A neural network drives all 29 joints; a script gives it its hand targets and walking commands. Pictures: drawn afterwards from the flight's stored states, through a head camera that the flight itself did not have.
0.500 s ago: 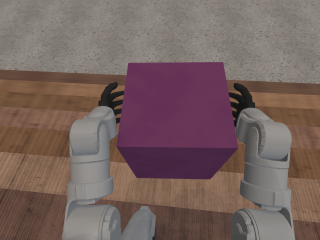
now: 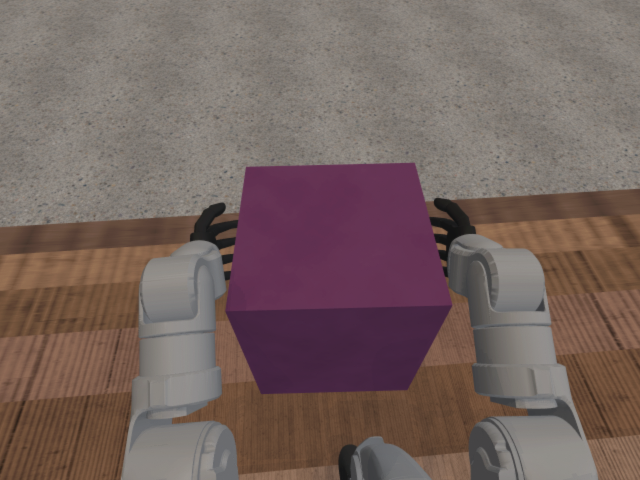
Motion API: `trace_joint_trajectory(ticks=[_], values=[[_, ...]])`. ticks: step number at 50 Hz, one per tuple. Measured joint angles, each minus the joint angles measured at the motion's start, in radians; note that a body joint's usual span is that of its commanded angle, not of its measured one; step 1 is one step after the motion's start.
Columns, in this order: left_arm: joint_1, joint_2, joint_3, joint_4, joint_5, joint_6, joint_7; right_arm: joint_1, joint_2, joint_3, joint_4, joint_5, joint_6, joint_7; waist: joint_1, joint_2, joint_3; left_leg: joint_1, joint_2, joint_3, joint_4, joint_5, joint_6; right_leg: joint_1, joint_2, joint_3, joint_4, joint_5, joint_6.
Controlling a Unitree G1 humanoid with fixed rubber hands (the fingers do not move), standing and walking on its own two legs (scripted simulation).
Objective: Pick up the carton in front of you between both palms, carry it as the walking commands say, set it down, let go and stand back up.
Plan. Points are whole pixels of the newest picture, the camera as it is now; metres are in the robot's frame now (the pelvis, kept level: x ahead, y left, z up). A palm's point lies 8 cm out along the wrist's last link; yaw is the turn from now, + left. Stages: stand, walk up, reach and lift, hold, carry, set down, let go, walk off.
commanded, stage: carry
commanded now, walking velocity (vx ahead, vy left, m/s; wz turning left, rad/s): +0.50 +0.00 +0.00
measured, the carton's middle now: (332, 286) +0.36 -0.03 +0.01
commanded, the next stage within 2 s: none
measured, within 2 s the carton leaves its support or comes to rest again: neither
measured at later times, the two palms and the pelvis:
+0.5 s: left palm (206, 144) +0.75 +0.18 -0.05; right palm (354, 138) +0.74 -0.12 -0.05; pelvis +0.38 +0.02 -0.16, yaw +1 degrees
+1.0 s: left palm (227, 113) +1.05 +0.17 -0.19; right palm (333, 100) +1.07 -0.13 -0.19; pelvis +0.71 +0.00 -0.29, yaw +0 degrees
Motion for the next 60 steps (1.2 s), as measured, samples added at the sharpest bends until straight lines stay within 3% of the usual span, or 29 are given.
trace_joint_trajectory(ticks=[2, 4, 6, 7, 9, 12, 15, 18, 19, 20, 21, 22, 23, 25, 27, 31, 36, 39, 41, 44, 46, 52, 56, 60], values=[[0.005, -0.015, -0.021, -0.012, 0.012, -0.017, 0.000, 0.021, -0.012, -0.010, -0.033, 0.016, -0.007, 0.000, 0.036, -0.008, -0.010, -0.014, 0.014, 0.036, 0.203, 0.143, -0.006, 0.119, 0.024, -0.043, -0.074, 0.022, -0.032], [-0.004, -0.022, -0.039, -0.015, 0.023, -0.043, 0.001, 0.012, -0.029, -0.022, -0.046, 0.031, -0.021, 0.002, 0.090, 0.029, -0.011, -0.095, 0.048, 0.009, 0.451, 0.123, -0.059, 0.157, 0.070, -0.050, -0.007, -0.244, -0.049], [-0.004, -0.008, -0.057, 0.006, 0.006, -0.057, 0.002, 0.020, -0.019, -0.033, -0.052, 0.019, -0.024, 0.002, 0.125, 0.026, -0.017, -0.197, 0.047, -0.061, 0.550, 0.125, -0.094, 0.165, 0.092, -0.046, 0.083, -0.504, -0.084], [0.001, 0.000, -0.064, 0.015, -0.005, -0.056, 0.004, 0.026, -0.011, -0.038, -0.054, 0.010, -0.017, 0.003, 0.144, 0.020, -0.023, -0.247, 0.063, -0.081, 0.530, 0.146, -0.100, 0.176, 0.099, -0.039, 0.103, -0.614, -0.079], [0.012, 0.014, -0.075, 0.032, -0.032, -0.059, 0.009, 0.034, 0.006, -0.047, -0.055, -0.011, -0.008, 0.004, 0.181, 0.020, -0.023, -0.332, 0.107, -0.121, 0.394, 0.193, -0.113, 0.179, 0.108, -0.042, 0.153, -0.680, -0.054], [0.023, 0.023, -0.094, 0.054, -0.066, -0.070, 0.024, 0.060, 0.024, -0.064, -0.072, -0.036, -0.002, 0.010, 0.221, 0.027, -0.005, -0.416, 0.151, -0.151, 0.165, 0.326, -0.123, 0.214, 0.114, -0.045, 0.201, -0.765, -0.074], [0.021, 0.028, -0.111, 0.058, -0.098, -0.089, 0.036, 0.085, 0.033, -0.077, -0.117, -0.048, -0.004, 0.014, 0.251, 0.034, 0.011, -0.431, 0.161, -0.137, -0.088, 0.642, -0.115, 0.254, 0.107, -0.035, 0.270, -0.854, -0.066], [0.013, 0.029, -0.118, 0.042, -0.114, -0.103, 0.041, 0.103, 0.039, -0.080, -0.172, -0.053, -0.008, 0.015, 0.261, 0.057, 0.006, -0.346, 0.141, -0.096, -0.372, 0.886, -0.109, 0.308, 0.106, -0.027, 0.367, -0.979, -0.052], [0.007, 0.032, -0.116, 0.037, -0.119, -0.106, 0.041, 0.104, 0.041, -0.077, -0.183, -0.057, -0.010, 0.015, 0.252, 0.066, -0.001, -0.303, 0.134, -0.074, -0.428, 0.967, -0.101, 0.318, 0.106, -0.034, 0.430, -1.003, -0.043], [0.004, 0.038, -0.111, 0.033, -0.126, -0.106, 0.041, 0.101, 0.044, -0.070, -0.186, -0.062, -0.013, 0.015, 0.234, 0.072, -0.010, -0.248, 0.127, -0.050, -0.468, 1.010, -0.090, 0.322, 0.099, -0.046, 0.513, -0.929, -0.026], [0.002, 0.049, -0.106, 0.030, -0.131, -0.104, 0.038, 0.094, 0.048, -0.059, -0.181, -0.071, -0.015, 0.015, 0.212, 0.074, -0.026, -0.184, 0.120, -0.035, -0.492, 0.966, -0.075, 0.313, 0.092, -0.055, 0.626, -0.892, -0.020], [-0.016, 0.061, -0.105, 0.040, -0.134, -0.106, 0.034, 0.084, 0.048, -0.053, -0.172, -0.078, -0.025, 0.015, 0.175, 0.049, -0.033, -0.177, 0.102, -0.001, -0.451, 0.819, -0.045, 0.282, 0.074, -0.045, 0.749, -0.914, -0.003], [-0.033, 0.066, -0.098, 0.057, -0.132, -0.109, 0.031, 0.073, 0.042, -0.044, -0.154, -0.079, -0.034, 0.015, 0.150, 0.021, -0.029, -0.204, 0.078, 0.019, -0.369, 0.753, -0.023, 0.236, 0.066, -0.006, 0.861, -0.934, 0.020], [-0.022, 0.059, -0.087, 0.067, -0.112, -0.090, 0.026, 0.060, 0.027, -0.026, -0.103, -0.066, -0.025, 0.010, 0.115, 0.033, -0.045, -0.188, 0.066, 0.010, -0.296, 0.497, -0.009, 0.138, 0.067, 0.036, 0.939, -0.897, 0.031], [-0.019, 0.043, -0.075, 0.076, -0.088, -0.067, 0.024, 0.056, 0.013, -0.023, -0.072, -0.046, -0.010, 0.007, 0.078, 0.045, -0.049, -0.173, 0.057, 0.005, -0.268, 0.350, -0.036, 0.038, 0.034, 0.052, 0.870, -0.826, 0.030], [0.009, 0.006, -0.045, 0.059, -0.041, -0.052, 0.017, 0.066, -0.002, -0.014, -0.036, 0.000, -0.019, -0.005, 0.020, 0.044, -0.023, -0.146, 0.044, 0.019, -0.206, 0.260, -0.002, -0.092, -0.022, 0.082, 0.580, -0.688, 0.038], [0.055, -0.014, -0.021, -0.027, -0.014, -0.058, 0.009, 0.057, -0.009, 0.011, -0.029, 0.043, -0.054, -0.019, -0.030, 0.022, 0.000, -0.077, 0.034, 0.010, -0.109, 0.101, -0.015, -0.111, -0.032, 0.063, 0.234, -0.240, 0.025], [0.070, -0.021, -0.017, -0.074, -0.006, -0.063, 0.008, 0.040, -0.018, 0.021, -0.035, 0.060, -0.065, -0.022, -0.031, 0.000, -0.015, -0.033, 0.024, 0.014, -0.002, -0.006, -0.020, -0.020, -0.011, 0.021, 0.031, -0.064, 0.012], [0.066, -0.025, -0.027, -0.071, 0.004, -0.066, 0.008, 0.032, -0.030, 0.017, -0.030, 0.070, -0.064, -0.020, 0.001, -0.008, -0.038, -0.029, 0.035, 0.038, 0.155, 0.084, -0.031, 0.092, 0.007, -0.020, -0.047, -0.019, -0.003], [0.032, -0.018, -0.051, -0.023, 0.016, -0.068, 0.016, 0.002, -0.051, 0.009, 0.005, 0.064, -0.059, -0.010, 0.077, 0.024, -0.079, -0.132, 0.063, -0.007, 0.486, 0.073, -0.078, 0.178, 0.061, -0.024, 0.017, -0.504, -0.049], [0.021, 0.002, -0.064, 0.026, -0.004, -0.064, 0.016, -0.001, -0.043, 0.001, 0.025, 0.042, -0.040, -0.007, 0.121, 0.033, -0.094, -0.226, 0.081, -0.072, 0.531, 0.117, -0.094, 0.155, 0.085, -0.038, 0.113, -0.609, -0.055], [0.041, 0.038, -0.098, 0.125, -0.074, -0.060, 0.026, 0.052, 0.010, -0.036, 0.033, -0.032, 0.003, 0.004, 0.206, 0.020, -0.090, -0.419, 0.161, -0.147, 0.216, 0.270, -0.123, 0.198, 0.096, -0.043, 0.229, -0.783, -0.073], [0.022, 0.045, -0.126, 0.153, -0.101, -0.094, 0.034, 0.076, 0.013, -0.054, -0.013, -0.046, -0.004, 0.009, 0.241, 0.038, -0.068, -0.466, 0.180, -0.142, -0.013, 0.620, -0.104, 0.250, 0.097, -0.026, 0.287, -0.895, -0.062], [0.002, 0.047, -0.137, 0.134, -0.118, -0.115, 0.040, 0.095, 0.014, -0.060, -0.087, -0.048, -0.007, 0.009, 0.255, 0.070, -0.069, -0.380, 0.158, -0.096, -0.341, 0.894, -0.086, 0.325, 0.106, -0.008, 0.371, -1.044, -0.048]])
